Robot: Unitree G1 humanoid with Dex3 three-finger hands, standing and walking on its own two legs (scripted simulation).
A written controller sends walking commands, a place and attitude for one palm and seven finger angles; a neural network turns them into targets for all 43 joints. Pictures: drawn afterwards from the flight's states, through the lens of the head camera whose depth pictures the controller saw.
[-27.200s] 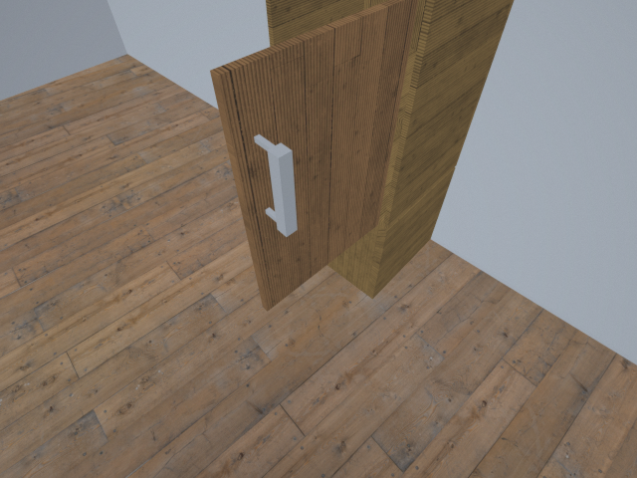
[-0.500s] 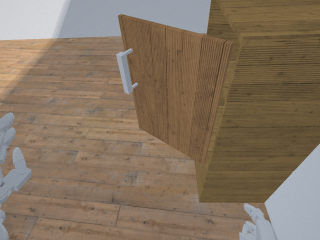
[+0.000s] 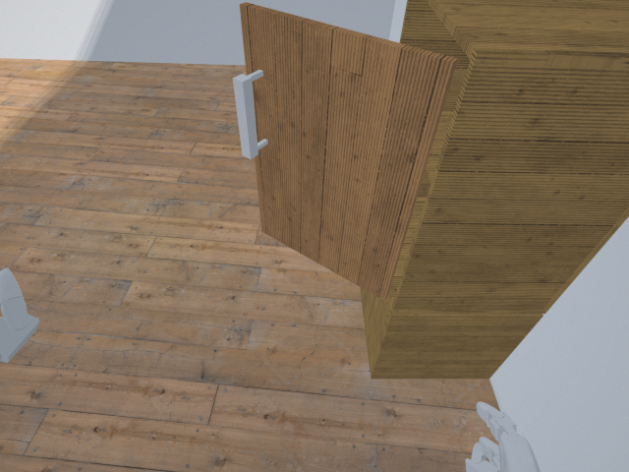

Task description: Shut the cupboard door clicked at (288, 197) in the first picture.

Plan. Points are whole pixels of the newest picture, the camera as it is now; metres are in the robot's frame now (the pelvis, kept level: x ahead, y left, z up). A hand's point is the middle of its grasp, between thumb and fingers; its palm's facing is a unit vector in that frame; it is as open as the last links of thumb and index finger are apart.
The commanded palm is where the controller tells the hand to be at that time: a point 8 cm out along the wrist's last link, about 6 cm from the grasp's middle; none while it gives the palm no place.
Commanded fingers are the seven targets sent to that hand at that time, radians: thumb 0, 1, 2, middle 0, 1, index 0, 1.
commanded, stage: step back with the hand held close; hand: left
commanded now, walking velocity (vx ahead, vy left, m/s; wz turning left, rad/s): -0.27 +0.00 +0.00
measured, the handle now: (253, 115) +0.77 +0.18 +0.07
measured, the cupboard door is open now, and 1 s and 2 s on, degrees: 54 54 54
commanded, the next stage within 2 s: stop stepping back and stand still in 0.84 s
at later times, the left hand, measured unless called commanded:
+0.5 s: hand out of the picture +0.13 +0.26 +0.18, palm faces +0.52 -0.72 -0.46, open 7.4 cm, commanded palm +0.06 +0.29 +0.20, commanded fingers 0.00 0.90 0.90 -0.20 -0.30 -0.20 -0.30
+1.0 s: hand out of the picture +0.03 +0.25 +0.19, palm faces +0.44 -0.82 -0.36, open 7.4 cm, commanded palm -0.03 +0.28 +0.20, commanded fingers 0.00 0.90 0.90 -0.20 -0.30 -0.20 -0.30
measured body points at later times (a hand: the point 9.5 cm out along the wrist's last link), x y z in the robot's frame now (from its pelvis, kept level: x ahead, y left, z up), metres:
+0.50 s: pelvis -0.06 -0.02 +0.00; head -0.05 -0.01 +0.45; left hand +0.09 +0.30 +0.21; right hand +0.11 -0.25 -0.08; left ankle +0.03 +0.07 -0.72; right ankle -0.02 -0.14 -0.72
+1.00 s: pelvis -0.18 -0.02 +0.01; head -0.15 +0.01 +0.46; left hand +0.00 +0.29 +0.21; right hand +0.01 -0.23 -0.06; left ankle -0.03 +0.09 -0.72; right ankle -0.30 -0.14 -0.71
